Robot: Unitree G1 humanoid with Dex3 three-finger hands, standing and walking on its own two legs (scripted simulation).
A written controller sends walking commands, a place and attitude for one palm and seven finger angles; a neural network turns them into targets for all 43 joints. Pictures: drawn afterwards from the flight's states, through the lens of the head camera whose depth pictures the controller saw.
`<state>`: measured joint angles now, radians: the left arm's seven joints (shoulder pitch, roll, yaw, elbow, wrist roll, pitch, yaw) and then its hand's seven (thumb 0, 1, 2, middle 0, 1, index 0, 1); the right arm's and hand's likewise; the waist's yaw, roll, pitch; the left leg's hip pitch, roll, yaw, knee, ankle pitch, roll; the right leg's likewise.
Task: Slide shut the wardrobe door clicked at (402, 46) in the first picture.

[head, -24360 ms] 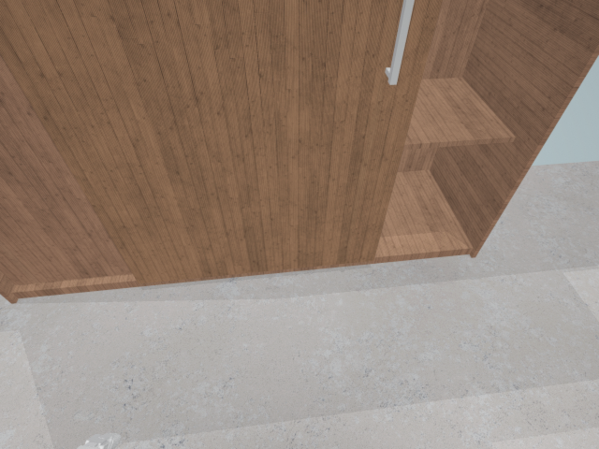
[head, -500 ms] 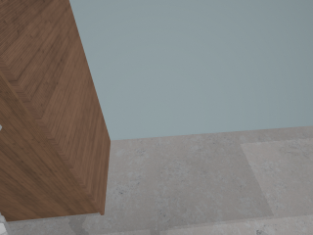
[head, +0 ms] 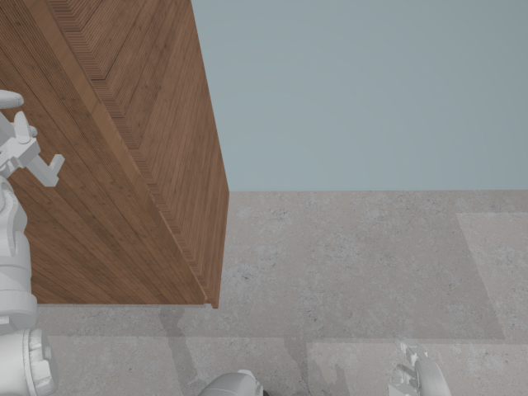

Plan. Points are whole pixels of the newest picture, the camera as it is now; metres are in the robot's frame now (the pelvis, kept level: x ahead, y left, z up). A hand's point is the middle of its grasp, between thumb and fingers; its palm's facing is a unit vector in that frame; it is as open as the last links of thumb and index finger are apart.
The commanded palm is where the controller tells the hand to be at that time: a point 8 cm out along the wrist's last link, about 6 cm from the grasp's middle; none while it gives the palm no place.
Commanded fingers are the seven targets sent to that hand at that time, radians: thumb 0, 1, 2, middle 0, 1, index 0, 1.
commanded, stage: stop walking and hold the door there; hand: left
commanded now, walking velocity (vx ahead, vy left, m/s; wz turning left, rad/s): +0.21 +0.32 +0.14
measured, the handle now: (2, 111) +0.41 +0.38 +0.20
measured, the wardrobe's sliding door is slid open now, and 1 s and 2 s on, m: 0.02 0.02 0.02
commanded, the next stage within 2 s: loosen the grip on the handle in 0.96 s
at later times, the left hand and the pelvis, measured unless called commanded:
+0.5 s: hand (31, 148) +0.38 +0.34 +0.17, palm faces +0.36 -0.92 -0.14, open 5.5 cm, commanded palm +0.34 +0.36 +0.18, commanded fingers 0.00 0.90 0.90 -0.45 -1.40 -0.45 -1.40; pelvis -0.01 +0.11 +0.00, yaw +5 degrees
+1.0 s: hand (29, 149) +0.37 +0.34 +0.17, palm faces +0.29 -0.95 -0.12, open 5.6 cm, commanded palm +0.34 +0.36 +0.18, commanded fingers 0.00 0.90 0.90 -0.45 -1.40 -0.45 -1.40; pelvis +0.01 +0.13 +0.01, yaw +3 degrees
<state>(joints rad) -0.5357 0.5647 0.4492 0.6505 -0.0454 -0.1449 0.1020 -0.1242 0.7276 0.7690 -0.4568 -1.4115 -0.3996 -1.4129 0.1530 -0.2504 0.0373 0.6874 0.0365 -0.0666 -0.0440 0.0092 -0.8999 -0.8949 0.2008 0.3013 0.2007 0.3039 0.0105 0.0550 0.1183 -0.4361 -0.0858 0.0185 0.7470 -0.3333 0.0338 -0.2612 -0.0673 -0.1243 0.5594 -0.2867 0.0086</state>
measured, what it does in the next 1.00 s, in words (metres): steps to the left: left foot, then right foot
